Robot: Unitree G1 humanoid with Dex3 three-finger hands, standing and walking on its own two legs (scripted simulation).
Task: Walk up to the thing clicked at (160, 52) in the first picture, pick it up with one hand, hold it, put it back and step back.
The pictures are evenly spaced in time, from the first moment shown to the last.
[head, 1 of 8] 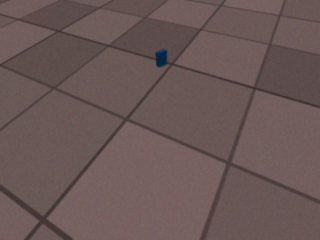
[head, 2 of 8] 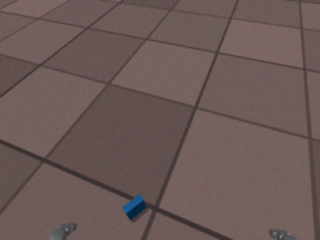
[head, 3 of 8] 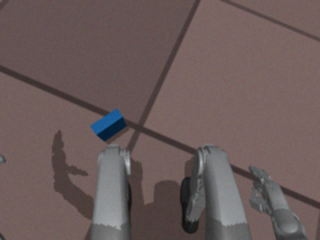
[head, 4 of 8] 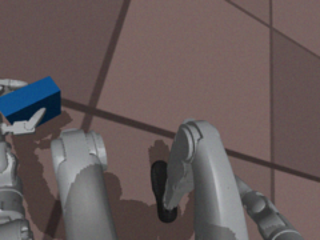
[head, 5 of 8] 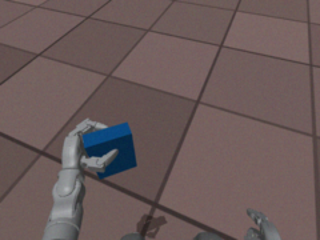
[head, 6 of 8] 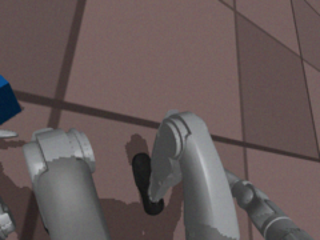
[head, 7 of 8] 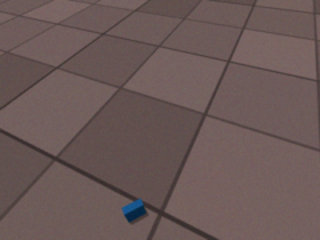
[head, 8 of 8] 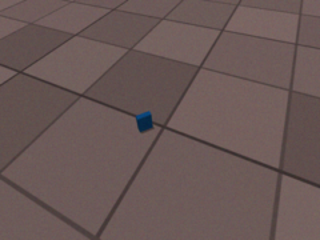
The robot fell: no
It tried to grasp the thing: yes
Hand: left
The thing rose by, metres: 0.67
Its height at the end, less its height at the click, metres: +0.00
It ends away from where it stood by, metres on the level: 0.03
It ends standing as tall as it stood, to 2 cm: yes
